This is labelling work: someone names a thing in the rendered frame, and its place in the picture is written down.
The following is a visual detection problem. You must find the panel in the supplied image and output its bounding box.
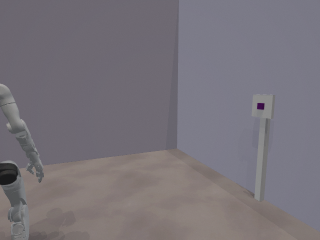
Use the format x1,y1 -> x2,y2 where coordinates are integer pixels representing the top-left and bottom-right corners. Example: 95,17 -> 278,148
251,94 -> 276,202

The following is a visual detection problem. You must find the robot right shin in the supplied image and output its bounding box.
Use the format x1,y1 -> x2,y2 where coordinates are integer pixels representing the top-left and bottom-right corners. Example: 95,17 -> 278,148
10,204 -> 30,240

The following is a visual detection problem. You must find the right robot thigh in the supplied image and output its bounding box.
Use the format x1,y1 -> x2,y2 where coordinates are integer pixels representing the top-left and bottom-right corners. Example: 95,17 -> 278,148
0,160 -> 27,223

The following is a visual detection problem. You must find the robot right hand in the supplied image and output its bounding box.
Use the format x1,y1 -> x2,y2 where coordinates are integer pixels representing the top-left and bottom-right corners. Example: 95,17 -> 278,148
25,158 -> 44,183

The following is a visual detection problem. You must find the robot right upper arm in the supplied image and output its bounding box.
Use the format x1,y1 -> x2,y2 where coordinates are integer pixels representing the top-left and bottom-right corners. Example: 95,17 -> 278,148
0,84 -> 25,134

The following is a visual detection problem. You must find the button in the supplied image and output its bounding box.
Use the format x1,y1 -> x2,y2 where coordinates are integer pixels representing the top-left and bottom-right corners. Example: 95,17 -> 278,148
257,103 -> 265,110

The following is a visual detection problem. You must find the robot right forearm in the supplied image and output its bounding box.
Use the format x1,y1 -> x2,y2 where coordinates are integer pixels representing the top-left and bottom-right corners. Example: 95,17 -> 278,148
15,119 -> 40,161

